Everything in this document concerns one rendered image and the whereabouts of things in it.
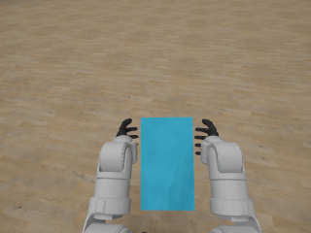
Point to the right robot forearm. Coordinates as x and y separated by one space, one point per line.
229 191

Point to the carton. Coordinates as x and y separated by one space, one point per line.
167 164

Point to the robot left hand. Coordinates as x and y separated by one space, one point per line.
123 129

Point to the left robot forearm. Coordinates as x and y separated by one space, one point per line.
111 193

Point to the robot left upper arm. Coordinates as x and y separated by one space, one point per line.
100 227

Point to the robot right hand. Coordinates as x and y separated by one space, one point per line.
211 131

